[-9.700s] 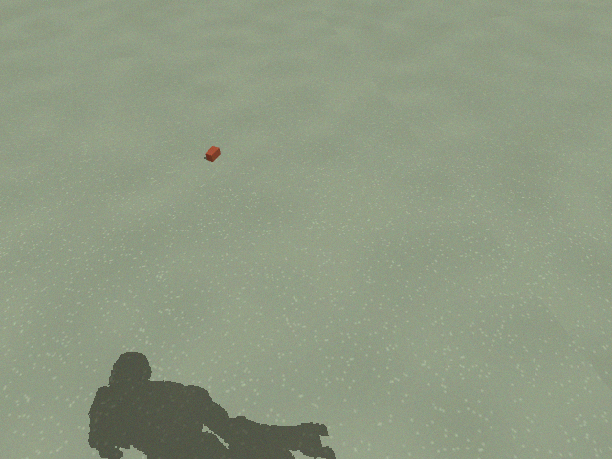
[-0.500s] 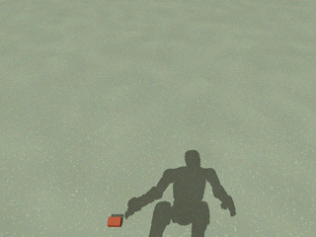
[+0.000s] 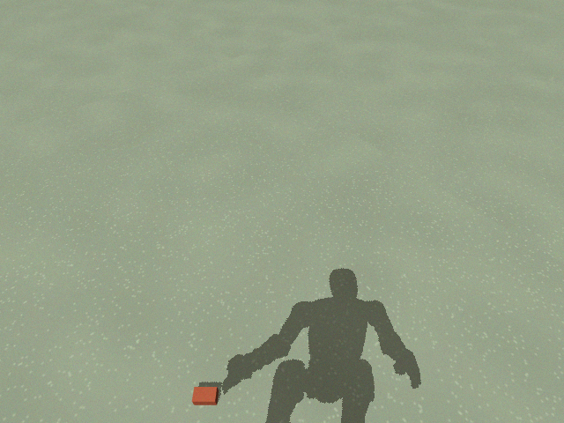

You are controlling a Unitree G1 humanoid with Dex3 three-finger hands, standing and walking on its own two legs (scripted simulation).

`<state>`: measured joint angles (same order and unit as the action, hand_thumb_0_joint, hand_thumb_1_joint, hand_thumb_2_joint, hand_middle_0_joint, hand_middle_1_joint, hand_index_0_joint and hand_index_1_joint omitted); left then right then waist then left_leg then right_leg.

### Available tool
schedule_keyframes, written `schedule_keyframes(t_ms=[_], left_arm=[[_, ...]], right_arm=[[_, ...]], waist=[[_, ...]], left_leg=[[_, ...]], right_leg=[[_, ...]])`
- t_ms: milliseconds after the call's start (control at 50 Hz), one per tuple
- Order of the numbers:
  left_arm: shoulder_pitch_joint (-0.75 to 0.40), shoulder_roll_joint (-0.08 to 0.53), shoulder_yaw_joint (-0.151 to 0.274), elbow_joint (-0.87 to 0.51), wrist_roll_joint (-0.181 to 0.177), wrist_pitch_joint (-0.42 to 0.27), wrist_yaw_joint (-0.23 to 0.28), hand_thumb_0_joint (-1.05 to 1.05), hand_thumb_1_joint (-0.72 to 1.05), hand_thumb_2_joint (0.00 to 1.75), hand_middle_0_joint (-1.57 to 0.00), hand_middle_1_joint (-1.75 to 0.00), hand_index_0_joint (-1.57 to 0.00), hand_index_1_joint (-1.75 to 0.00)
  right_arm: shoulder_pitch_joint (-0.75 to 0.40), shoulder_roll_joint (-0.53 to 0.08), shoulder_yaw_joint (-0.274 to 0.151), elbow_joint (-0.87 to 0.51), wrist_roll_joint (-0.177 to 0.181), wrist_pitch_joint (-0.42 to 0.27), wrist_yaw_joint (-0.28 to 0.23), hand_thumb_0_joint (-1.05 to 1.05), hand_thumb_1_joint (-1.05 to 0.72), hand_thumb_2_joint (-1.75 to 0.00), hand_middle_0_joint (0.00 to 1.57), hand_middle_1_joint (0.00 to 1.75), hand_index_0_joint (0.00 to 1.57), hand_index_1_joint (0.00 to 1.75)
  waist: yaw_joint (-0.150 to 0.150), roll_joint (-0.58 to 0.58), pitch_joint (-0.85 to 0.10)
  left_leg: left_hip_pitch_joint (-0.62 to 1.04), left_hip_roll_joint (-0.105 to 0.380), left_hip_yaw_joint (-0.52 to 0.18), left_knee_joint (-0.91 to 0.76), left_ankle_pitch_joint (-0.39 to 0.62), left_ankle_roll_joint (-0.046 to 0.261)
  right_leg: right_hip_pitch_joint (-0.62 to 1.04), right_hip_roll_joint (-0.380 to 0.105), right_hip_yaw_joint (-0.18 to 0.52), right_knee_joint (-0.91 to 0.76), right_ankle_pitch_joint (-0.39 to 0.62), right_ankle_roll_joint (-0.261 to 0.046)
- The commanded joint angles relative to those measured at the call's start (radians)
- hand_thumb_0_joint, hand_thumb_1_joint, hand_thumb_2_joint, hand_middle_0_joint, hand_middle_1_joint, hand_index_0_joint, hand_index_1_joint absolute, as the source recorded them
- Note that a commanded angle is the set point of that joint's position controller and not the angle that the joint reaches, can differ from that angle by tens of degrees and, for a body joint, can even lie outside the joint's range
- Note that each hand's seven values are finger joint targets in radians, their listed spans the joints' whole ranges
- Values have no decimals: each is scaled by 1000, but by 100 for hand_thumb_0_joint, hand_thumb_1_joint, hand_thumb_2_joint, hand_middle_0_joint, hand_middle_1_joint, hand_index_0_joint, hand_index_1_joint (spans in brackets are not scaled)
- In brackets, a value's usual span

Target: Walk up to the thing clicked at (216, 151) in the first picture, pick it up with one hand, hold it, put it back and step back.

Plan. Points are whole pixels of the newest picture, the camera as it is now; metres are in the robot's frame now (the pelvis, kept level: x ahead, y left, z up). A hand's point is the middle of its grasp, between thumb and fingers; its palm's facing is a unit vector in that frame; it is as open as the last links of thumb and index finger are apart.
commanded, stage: stand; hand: left
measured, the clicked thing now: (205, 396) +0.39 +0.28 -0.76
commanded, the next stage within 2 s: walk up in 0.32 s
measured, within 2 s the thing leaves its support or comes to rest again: neither
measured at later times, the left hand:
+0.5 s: hand out of the picture +0.05 +0.30 -0.16, palm faces +0.00 -0.90 -0.43, open 7.4 cm
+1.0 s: hand out of the picture +0.06 +0.37 -0.18, palm faces -0.06 -0.93 -0.37, open 7.4 cm
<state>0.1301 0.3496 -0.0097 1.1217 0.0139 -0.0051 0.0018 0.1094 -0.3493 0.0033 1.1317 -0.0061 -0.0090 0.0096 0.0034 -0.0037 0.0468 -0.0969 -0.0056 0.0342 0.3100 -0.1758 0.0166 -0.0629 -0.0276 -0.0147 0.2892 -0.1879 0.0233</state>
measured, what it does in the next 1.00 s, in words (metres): steps to the left: left foot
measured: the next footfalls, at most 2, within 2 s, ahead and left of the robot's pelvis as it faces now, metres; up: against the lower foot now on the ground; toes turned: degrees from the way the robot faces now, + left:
left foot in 0.62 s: +0.02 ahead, +0.22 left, +0.00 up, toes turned +1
right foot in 1.12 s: -0.01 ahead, -0.07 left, +0.00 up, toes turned -1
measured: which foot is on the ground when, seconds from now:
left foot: down 0.00-0.40, up 0.42-0.60, down 0.62-1.00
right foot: down 0.00-0.64, up 0.66-1.00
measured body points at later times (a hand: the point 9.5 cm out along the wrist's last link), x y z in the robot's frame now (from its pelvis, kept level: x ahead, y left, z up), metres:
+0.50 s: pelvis -0.01 +0.03 -0.01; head +0.02 +0.02 +0.44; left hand +0.05 +0.35 -0.13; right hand +0.09 -0.30 -0.13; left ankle -0.03 +0.14 -0.72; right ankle -0.02 -0.13 -0.75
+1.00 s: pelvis -0.03 +0.09 -0.02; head +0.01 +0.11 +0.43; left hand +0.06 +0.42 -0.15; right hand +0.05 -0.22 -0.13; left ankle -0.02 +0.22 -0.75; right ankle -0.05 -0.04 -0.72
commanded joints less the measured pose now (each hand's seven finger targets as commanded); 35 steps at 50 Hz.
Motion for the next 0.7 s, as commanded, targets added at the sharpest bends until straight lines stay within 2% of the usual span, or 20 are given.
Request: schedule_keyframes(t_ms=[0, 280, 300, 320, 340, 360, 380, 400, 420, 440, 480, 500, 520, 560, 580, 600, 620, 640, 660, 680], left_arm=[[-32, 215, 45, -58, -2, -25, 10, 0, 90, 90, -20, -30, -20, -30], [-25, 213, 43, -62, 0, -26, 10, 0, 90, 90, -20, -30, -20, -30], [16, 306, 86, -58, -6, -35, 35, 0, 90, 90, -20, -30, -20, -30], [64, 327, 93, -57, -6, -35, 47, 0, 90, 90, -20, -30, -20, -30], [73, 339, 102, -59, -4, -34, 55, 0, 90, 90, -20, -30, -20, -30], [61, 353, 109, -72, -3, -36, 61, 0, 90, 90, -20, -30, -20, -30], [61, 364, 117, -92, 5, -37, 68, 0, 90, 90, -20, -30, -20, -30], [59, 360, 121, -115, 15, -40, 75, 0, 90, 90, -20, -30, -20, -30], [37, 353, 126, -143, 20, -41, 77, 0, 90, 90, -20, -30, -20, -30], [2, 343, 126, -168, 20, -42, 79, 0, 90, 90, -20, -30, -20, -30], [-27, 336, 123, -195, 26, -43, 78, 0, 90, 90, -20, -30, -20, -30], [-27, 332, 122, -205, 29, -44, 73, 0, 90, 90, -20, -30, -20, -30], [-2, 314, 116, -209, 31, -41, 67, 0, 90, 90, -20, -30, -20, -30], [-31, 301, 112, -229, 27, -28, 52, 0, 90, 90, -20, -30, -20, -30], [-62, 285, 101, -239, 16, -19, 42, 0, 90, 90, -20, -30, -20, -30], [-42, 222, 84, -245, 5, -8, 31, 0, 90, 90, -20, -30, -20, -30], [-16, 141, 61, -260, -6, 2, 28, 0, 90, 90, -20, -30, -20, -30], [24, 197, 76, -228, -5, 22, 36, 0, 90, 90, -20, -30, -20, -30], [1, 245, 80, -206, -12, 27, 37, 0, 90, 90, -20, -30, -20, -30], [-15, 263, 84, -189, -16, 30, 31, 0, 90, 90, -20, -30, -20, -30]], right_arm=[[-46, -217, -44, -54, -3, -23, -17, 0, -90, -90, 20, 30, 20, 30], [-42, -220, -44, -57, -2, -25, -18, 0, -90, -90, 20, 30, 20, 30], [-49, -297, -95, -96, -31, 13, -2, 0, -90, -90, 20, 30, 20, 30], [-64, -268, -94, -122, -31, 29, 4, 0, -90, -90, 20, 30, 20, 30], [-60, -244, -94, -137, -32, 36, 8, 0, -90, -90, 20, 30, 20, 30], [-59, -231, -98, -152, -33, 43, 14, 0, -90, -90, 20, 30, 20, 30], [-62, -227, -105, -178, -38, 54, 21, 0, -90, -90, 20, 30, 20, 30], [-53, -222, -110, -197, -44, 67, 27, 0, -90, -90, 20, 30, 20, 30], [-21, -225, -116, -215, -44, 76, 34, 0, -90, -90, 20, 30, 20, 30], [4, -233, -122, -223, -36, 81, 41, 0, -90, -90, 20, 30, 20, 30], [32, -229, -133, -243, -28, 81, 48, 0, -90, -90, 20, 30, 20, 30], [48, -224, -133, -248, -26, 77, 48, 0, -90, -90, 20, 30, 20, 30], [27, -218, -134, -252, -26, 71, 46, 0, -90, -90, 20, 30, 20, 30], [75, -193, -134, -234, -24, 54, 36, 0, -90, -90, 20, 30, 20, 30], [125, -191, -137, -204, -20, 41, 26, 0, -90, -90, 20, 30, 20, 30], [132, -240, -152, -196, -26, 26, 16, 0, -90, -90, 20, 30, 20, 30], [130, -305, -154, -211, -34, 10, 3, 0, -90, -90, 20, 30, 20, 30], [86, -350, -153, -234, -30, -1, -4, 0, -90, -90, 20, 30, 20, 30], [46, -380, -152, -235, -12, -1, -6, 0, -90, -90, 20, 30, 20, 30], [-10, -335, -140, -238, -13, -3, -11, 0, -90, -90, 20, 30, 20, 30]], waist=[[-5, 0, -55], [-2, 0, -76], [19, 72, -44], [30, 40, -52], [32, -9, -50], [35, -52, -48], [46, -112, -28], [49, -117, -5], [29, -132, 6], [7, -134, 6], [-21, -164, -14], [-22, -168, -37], [-3, -153, -45], [-21, -161, -82], [-51, -119, -106], [-54, 19, -124], [-41, 239, -138], [-18, 119, -162], [-33, 168, -120], [-10, 121, -60]], left_leg=[[23, 143, -116, -45, 162, 10], [31, 145, -118, -35, 204, 12], [-33, 94, -79, 60, 225, 27], [-76, 79, -62, 117, 216, 19], [-118, 65, -52, 156, 145, 12], [-138, 40, -54, 243, -18, 5], [-214, 16, -71, 386, -263, 2], [-262, 31, -127, 521, -343, 0], [-284, 55, -160, 597, -359, 2], [-282, 59, -187, 652, -356, 4], [-298, 63, -191, 614, -363, 2], [-275, 72, -172, 541, -344, -2], [-257, 55, -128, 459, -338, -4], [-149, 22, -53, 199, -172, -10], [-46, 2, -6, 27, 21, -14], [64, 77, -131, -3, 219, 0], [148, 269, -410, -8, 417, 58], [39, 337, -454, 18, 258, 150], [-137, 365, -489, -8, 104, 216], [-168, 311, -392, 10, 83, 193]], right_leg=[[-35, -115, 89, -47, 128, -37], [-16, -119, 84, -40, 164, -34], [-1, -143, 89, 12, 271, -56], [20, -180, 125, 27, 328, -80], [38, -222, 163, 23, 332, -111], [13, -283, 221, 18, 356, -162], [4, -359, 291, 2, 389, -237], [-37, -420, 333, -2, 401, -298], [-75, -443, 337, 0, 369, -327], [-98, -423, 297, 10, 359, -322], [-75, -366, 211, 64, 426, -284], [-59, -333, 171, 105, 438, -256], [-54, -290, 129, 140, 439, -232], [-60, -217, 48, 265, 401, -170], [-90, -162, -2, 365, 318, -123], [-202, -72, -40, 514, 104, -64], [-387, 60, 1, 608, -395, -24], [-319, 23, 136, 610, -420, -36], [-222, 2, 147, 635, -446, -42], [-228, -1, 165, 650, -401, -50]])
